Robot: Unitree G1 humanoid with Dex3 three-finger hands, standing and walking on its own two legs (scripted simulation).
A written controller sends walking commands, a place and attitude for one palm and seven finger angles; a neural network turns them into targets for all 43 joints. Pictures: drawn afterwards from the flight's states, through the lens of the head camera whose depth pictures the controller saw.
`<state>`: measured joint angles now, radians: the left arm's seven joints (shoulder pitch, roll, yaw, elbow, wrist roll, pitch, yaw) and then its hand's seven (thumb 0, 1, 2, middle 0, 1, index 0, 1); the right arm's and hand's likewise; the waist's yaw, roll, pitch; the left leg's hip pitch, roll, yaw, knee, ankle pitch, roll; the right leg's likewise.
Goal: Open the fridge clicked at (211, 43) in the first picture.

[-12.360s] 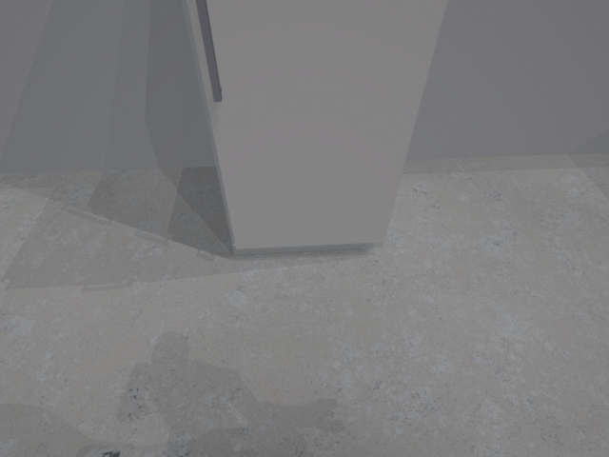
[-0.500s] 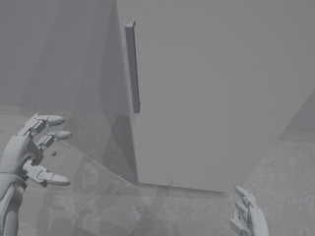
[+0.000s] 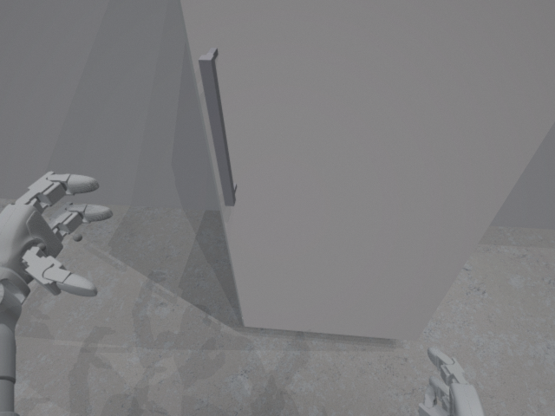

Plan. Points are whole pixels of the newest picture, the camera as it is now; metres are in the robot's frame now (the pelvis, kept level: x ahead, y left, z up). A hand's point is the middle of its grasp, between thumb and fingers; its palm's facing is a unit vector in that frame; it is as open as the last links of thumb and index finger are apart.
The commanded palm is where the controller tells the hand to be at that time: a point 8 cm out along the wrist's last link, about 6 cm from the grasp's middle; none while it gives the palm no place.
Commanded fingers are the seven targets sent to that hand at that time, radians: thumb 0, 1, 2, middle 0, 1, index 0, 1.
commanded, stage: raise the hand to about handle height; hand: left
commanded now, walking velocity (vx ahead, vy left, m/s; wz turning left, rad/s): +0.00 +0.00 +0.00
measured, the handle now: (222, 137) +0.54 +0.15 +0.14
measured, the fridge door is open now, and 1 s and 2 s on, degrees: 0 0 0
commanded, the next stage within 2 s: move the hooked fingers beside the handle in 0.30 s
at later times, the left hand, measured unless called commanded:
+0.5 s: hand (89, 232) +0.28 +0.27 +0.16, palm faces +0.05 -1.00 -0.04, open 14.0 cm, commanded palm +0.26 +0.31 +0.17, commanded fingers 0.00 -0.50 0.30 -0.30 -1.20 -0.30 -1.20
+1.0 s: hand (132, 197) +0.36 +0.24 +0.16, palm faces +0.03 -1.00 -0.01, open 14.0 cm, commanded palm +0.33 +0.29 +0.17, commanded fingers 0.00 -0.50 0.30 -0.30 -1.20 -0.30 -1.20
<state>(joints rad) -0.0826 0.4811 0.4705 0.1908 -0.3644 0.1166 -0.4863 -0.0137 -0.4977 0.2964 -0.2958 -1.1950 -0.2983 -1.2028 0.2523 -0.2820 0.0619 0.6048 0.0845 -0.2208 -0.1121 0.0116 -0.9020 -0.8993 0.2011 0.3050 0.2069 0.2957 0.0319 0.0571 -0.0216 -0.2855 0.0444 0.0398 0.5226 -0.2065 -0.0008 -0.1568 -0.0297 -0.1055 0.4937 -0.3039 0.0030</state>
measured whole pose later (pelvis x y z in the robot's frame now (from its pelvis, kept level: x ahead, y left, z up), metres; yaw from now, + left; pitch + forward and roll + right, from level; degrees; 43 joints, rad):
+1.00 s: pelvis +0.01 +0.00 +0.00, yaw -1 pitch +0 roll +0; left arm -0.34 0.43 0.38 0.40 -0.28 0.10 -0.36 -0.01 -0.50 0.30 -0.30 -1.20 -0.30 -1.20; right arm 0.26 -0.27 0.06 0.62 0.08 -0.15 -0.12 0.01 -0.90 -0.90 0.20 0.30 0.21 0.30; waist 0.00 0.04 -0.02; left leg -0.29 0.04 0.06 0.51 -0.21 0.00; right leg -0.18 -0.03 -0.09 0.49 -0.31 0.00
